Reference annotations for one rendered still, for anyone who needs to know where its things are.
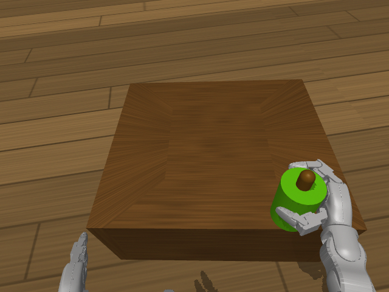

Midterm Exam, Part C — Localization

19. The right robot hand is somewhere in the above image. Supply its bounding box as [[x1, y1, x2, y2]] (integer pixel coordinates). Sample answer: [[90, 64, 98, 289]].
[[275, 159, 353, 236]]

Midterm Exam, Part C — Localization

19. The left robot hand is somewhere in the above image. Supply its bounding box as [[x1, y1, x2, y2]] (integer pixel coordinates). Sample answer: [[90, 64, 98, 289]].
[[58, 232, 89, 292]]

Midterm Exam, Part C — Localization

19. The right robot arm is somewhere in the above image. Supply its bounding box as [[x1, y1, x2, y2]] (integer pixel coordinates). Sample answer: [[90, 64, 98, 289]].
[[320, 224, 376, 292]]

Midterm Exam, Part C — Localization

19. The bottle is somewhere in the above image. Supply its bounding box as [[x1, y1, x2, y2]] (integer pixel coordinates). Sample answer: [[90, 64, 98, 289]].
[[270, 167, 327, 232]]

